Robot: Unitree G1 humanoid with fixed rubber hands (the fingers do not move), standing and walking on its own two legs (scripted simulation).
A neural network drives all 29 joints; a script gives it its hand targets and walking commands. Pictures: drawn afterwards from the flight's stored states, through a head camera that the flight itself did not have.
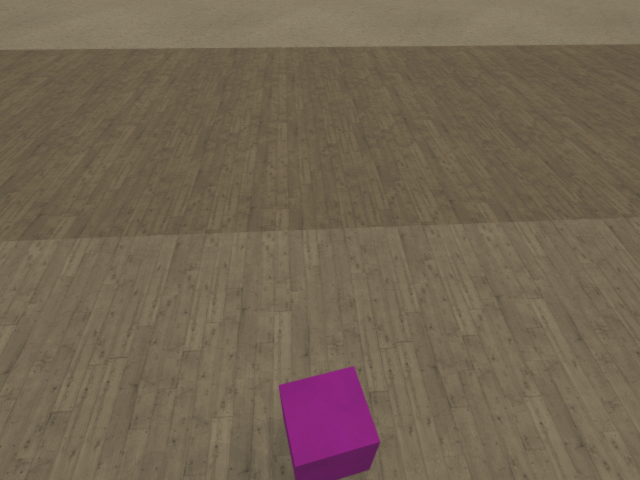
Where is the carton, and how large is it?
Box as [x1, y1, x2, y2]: [279, 366, 379, 479]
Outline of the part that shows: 353,366 279,385 284,423 296,479 336,479 369,468 379,443 379,439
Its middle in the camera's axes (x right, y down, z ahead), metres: +0.01 +0.51 +1.08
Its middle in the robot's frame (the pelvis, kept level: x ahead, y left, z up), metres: +0.42 -0.02 -0.66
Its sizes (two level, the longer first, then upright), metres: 0.210 0.200 0.250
